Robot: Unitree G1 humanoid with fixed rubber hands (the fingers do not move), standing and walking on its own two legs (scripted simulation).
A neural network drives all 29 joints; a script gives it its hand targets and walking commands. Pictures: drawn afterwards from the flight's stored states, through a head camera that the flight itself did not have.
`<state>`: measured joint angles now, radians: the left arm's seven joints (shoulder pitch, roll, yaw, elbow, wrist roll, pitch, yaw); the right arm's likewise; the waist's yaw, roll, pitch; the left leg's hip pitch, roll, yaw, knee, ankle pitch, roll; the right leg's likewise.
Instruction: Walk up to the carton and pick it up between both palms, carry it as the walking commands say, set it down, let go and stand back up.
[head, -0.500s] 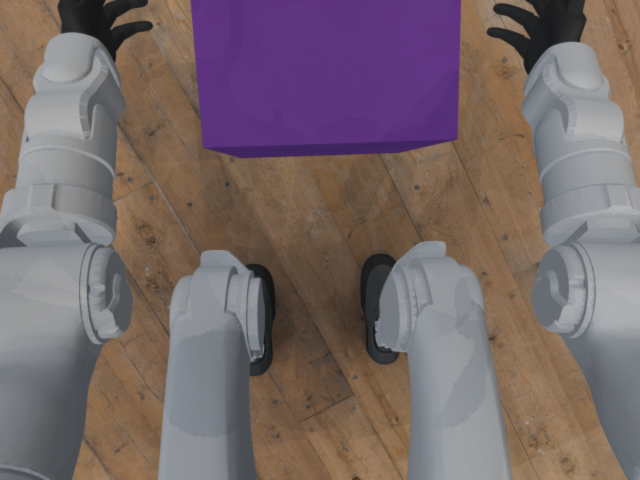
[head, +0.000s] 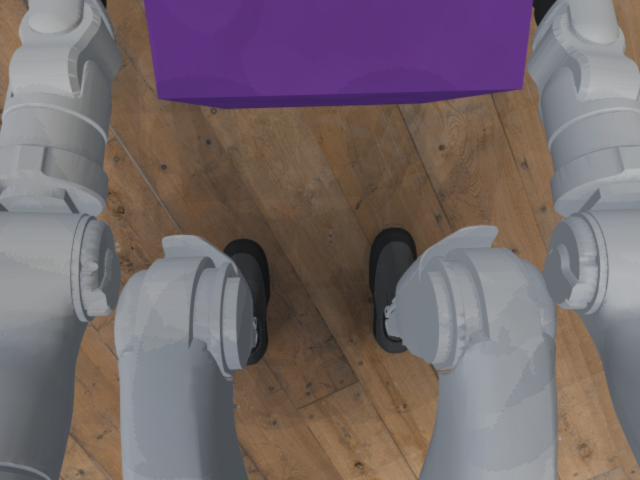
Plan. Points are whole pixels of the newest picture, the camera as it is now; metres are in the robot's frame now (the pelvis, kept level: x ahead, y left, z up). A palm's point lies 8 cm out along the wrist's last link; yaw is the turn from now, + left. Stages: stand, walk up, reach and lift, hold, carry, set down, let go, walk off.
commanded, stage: reach and lift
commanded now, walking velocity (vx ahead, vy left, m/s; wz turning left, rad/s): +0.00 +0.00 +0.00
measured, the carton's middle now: (329, 19) +0.52 -0.01 -0.23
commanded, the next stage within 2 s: none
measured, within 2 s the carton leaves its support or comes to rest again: leaves its support in 1.48 s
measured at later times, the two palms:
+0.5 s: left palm out of the picture +0.54 +0.18 -0.16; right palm out of the picture +0.52 -0.20 -0.16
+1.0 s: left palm out of the picture +0.54 +0.17 -0.16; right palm out of the picture +0.52 -0.20 -0.16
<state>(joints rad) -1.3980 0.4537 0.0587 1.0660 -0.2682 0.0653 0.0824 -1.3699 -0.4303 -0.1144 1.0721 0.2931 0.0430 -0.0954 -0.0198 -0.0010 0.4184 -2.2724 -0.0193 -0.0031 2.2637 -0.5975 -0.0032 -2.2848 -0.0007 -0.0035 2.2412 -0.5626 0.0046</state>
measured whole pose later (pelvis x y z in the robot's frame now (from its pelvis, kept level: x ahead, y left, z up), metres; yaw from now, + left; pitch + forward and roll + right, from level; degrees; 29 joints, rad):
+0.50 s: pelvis +0.00 +0.00 +0.01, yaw +0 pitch +36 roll +0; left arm -1.44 0.40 0.05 1.15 -0.25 0.05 0.09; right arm -1.41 -0.37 -0.11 1.14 0.27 0.03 -0.10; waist -0.02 -0.01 0.36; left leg -2.27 -0.01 0.00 2.21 -0.58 0.00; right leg -2.28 0.00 0.00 2.19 -0.54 0.01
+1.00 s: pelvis -0.01 +0.00 +0.02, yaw +0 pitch +37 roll +0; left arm -1.49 0.41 -0.03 1.22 -0.32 0.01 0.11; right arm -1.45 -0.38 0.01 1.17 0.34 0.01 -0.10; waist -0.03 -0.01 0.37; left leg -2.27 -0.02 -0.01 2.19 -0.56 -0.01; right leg -2.28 0.02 0.00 2.16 -0.52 0.01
